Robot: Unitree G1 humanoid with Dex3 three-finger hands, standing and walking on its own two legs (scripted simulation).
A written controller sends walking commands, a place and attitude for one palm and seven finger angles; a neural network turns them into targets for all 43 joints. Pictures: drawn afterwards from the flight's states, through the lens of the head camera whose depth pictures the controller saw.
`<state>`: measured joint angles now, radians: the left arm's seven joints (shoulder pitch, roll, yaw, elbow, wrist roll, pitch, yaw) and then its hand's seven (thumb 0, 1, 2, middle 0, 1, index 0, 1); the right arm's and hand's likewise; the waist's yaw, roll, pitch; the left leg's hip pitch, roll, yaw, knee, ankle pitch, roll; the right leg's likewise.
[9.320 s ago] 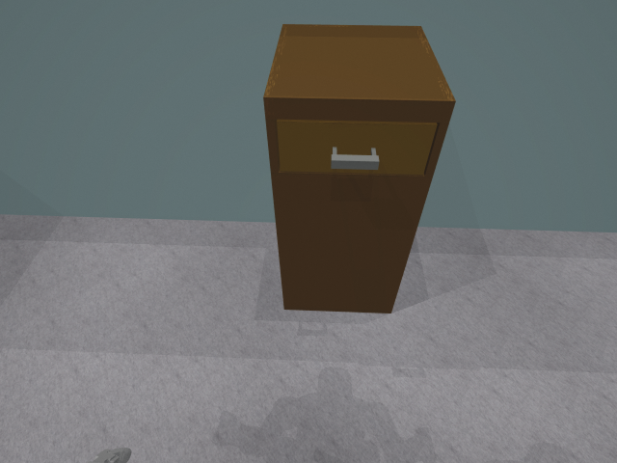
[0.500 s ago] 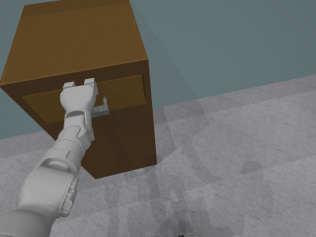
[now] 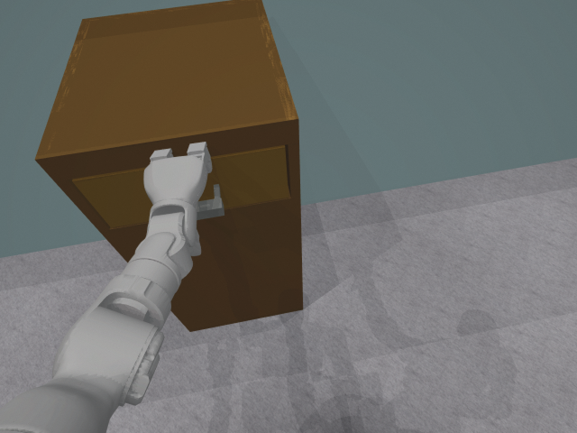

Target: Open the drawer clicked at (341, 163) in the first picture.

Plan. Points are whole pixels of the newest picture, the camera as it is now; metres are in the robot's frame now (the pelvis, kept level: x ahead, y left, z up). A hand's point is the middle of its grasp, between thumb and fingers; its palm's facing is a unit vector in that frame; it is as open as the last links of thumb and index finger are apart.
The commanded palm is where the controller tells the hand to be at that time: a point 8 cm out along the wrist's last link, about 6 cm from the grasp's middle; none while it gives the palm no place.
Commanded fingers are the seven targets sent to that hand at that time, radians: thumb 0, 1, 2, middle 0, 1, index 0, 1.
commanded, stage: move the hooked fingers above the handle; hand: left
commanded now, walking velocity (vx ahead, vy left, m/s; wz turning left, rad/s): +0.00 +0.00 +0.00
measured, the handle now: (192, 202) +0.50 +0.17 -0.03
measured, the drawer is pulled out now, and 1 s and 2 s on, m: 0.00 0.00 0.00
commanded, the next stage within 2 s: lower the fingers behind the handle in 0.48 s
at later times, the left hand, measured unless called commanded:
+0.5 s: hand (186, 200) +0.45 +0.16 +0.04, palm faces +0.00 -0.01 -1.00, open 13.8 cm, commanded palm +0.43 +0.16 +0.09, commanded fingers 0.00 -0.50 0.30 -0.30 -1.20 -0.30 -1.20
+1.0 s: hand (189, 209) +0.46 +0.16 +0.01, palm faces +0.01 +0.00 -1.00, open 13.8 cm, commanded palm +0.43 +0.17 +0.06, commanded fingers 0.00 -0.50 0.30 -0.30 -1.20 -0.30 -1.20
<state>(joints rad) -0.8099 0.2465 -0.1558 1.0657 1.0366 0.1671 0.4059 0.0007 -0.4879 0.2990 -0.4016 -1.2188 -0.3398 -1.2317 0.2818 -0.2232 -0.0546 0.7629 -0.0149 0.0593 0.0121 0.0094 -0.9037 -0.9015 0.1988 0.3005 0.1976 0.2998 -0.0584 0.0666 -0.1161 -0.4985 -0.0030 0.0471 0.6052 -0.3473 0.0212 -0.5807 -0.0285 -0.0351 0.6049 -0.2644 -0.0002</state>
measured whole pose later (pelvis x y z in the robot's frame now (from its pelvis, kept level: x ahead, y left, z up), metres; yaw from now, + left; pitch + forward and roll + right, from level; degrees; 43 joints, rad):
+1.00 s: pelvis +0.00 -0.01 +0.00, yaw +0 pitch +15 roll +0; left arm -0.77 0.28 -0.11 1.07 1.08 0.13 0.47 0.00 -0.49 0.30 -0.34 -1.24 -0.32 -1.20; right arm 0.27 -0.24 -0.06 0.77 -0.01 0.04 -0.01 0.01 -0.90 -0.90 0.20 0.30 0.20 0.30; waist -0.06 0.05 -0.12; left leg -0.54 0.01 0.05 0.62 -0.35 0.00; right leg -0.63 -0.01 -0.04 0.63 -0.28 -0.02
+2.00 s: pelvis -0.01 +0.00 -0.03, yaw +0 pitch +22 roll +0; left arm -0.79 0.29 -0.08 1.14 1.10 0.12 0.55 0.00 -0.49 0.30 -0.32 -1.21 -0.33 -1.21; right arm 0.29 -0.24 -0.07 0.77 -0.05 0.01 0.03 0.01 -0.90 -0.90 0.20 0.30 0.20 0.30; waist -0.10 0.06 -0.16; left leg -0.80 0.02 0.04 0.87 -0.44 0.02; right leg -0.87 -0.02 -0.03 0.83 -0.34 -0.01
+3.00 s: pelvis -0.01 -0.01 -0.03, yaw -1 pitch +21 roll +0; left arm -0.80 0.28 -0.07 1.15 1.08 0.15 0.53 0.00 0.73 0.83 -0.39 -1.34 -0.39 -1.34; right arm 0.28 -0.23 -0.05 0.77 -0.04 0.01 0.01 0.01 -0.90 -0.90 0.20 0.30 0.20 0.30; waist -0.11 0.05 -0.15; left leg -0.78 0.02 0.04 0.84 -0.44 0.02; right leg -0.85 -0.01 -0.03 0.82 -0.34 -0.01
